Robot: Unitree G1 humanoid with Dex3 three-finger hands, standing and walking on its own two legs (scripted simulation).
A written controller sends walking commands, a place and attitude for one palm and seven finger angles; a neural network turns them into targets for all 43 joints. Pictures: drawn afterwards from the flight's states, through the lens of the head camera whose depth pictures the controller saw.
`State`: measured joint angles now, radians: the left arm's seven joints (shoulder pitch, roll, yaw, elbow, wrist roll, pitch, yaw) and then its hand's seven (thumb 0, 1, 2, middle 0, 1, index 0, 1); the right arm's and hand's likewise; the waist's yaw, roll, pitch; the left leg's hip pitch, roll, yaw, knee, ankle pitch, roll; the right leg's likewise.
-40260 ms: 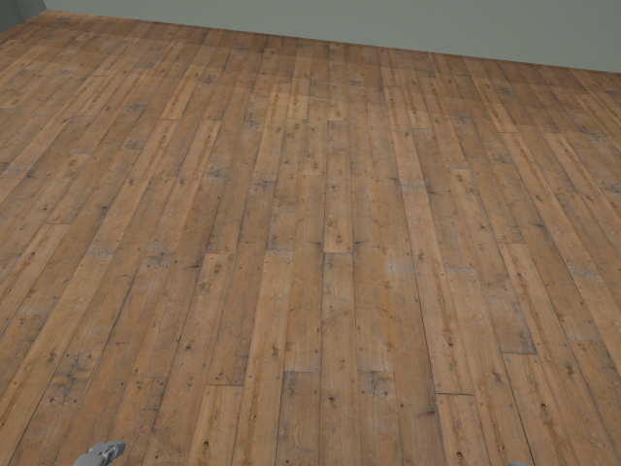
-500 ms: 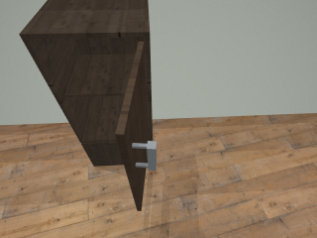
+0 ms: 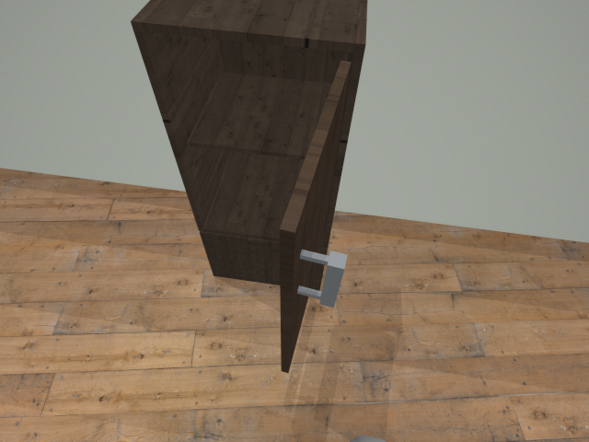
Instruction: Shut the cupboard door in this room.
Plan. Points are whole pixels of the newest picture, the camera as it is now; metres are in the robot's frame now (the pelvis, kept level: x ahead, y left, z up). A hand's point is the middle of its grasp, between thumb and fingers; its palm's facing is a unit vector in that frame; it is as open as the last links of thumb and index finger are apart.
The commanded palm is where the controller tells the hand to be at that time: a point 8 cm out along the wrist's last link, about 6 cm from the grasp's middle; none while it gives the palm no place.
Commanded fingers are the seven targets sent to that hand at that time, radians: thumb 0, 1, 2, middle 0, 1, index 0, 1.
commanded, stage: stand and wait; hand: left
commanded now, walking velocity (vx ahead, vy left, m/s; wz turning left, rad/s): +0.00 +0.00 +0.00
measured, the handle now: (318, 278) +0.35 -0.01 -0.02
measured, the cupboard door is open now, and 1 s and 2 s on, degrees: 83 83 83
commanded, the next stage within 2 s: turn or walk to find it in 0.66 s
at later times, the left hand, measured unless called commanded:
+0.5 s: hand out of the picture +0.02 +0.12 -0.17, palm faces +0.10 -0.98 -0.18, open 7.3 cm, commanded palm none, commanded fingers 0.00 0.90 0.90 -0.20 -0.30 -0.20 -0.30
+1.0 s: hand out of the picture +0.03 +0.17 -0.17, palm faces +0.16 -0.96 -0.22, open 7.3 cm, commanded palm none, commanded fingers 0.00 0.90 0.90 -0.20 -0.30 -0.20 -0.30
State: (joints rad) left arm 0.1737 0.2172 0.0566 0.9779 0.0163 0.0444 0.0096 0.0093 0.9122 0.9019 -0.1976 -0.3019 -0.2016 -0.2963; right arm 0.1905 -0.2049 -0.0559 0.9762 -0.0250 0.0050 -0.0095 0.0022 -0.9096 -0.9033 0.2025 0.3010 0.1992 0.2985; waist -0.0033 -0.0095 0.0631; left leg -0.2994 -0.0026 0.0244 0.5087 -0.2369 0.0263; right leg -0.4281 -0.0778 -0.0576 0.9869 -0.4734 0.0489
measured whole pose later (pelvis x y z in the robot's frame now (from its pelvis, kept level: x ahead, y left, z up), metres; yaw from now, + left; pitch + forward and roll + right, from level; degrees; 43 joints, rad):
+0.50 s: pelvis +0.03 -0.04 +0.00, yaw +2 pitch -1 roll +1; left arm 0.27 0.14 0.01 1.12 0.00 0.00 0.03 0.01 0.92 0.90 -0.20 -0.30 -0.20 -0.30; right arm 0.21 -0.17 -0.03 1.13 -0.01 0.00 -0.03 0.00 -0.92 -0.90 0.20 0.30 0.20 0.30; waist 0.02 0.00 0.06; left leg -0.15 0.04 0.01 0.45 -0.29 -0.04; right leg -0.15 -0.02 -0.11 0.48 -0.31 -0.02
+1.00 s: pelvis +0.01 -0.02 +0.00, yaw +6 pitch -1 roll +0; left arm 0.21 0.18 0.04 1.05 0.01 0.02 0.03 0.01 0.91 0.90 -0.20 -0.30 -0.20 -0.30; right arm 0.26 -0.15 -0.04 1.09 -0.01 0.02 -0.01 0.01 -0.92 -0.90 0.20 0.30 0.20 0.30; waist 0.00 0.01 0.07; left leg -0.25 0.00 -0.04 0.55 -0.29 -0.01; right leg -0.21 -0.07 -0.16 0.55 -0.33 0.00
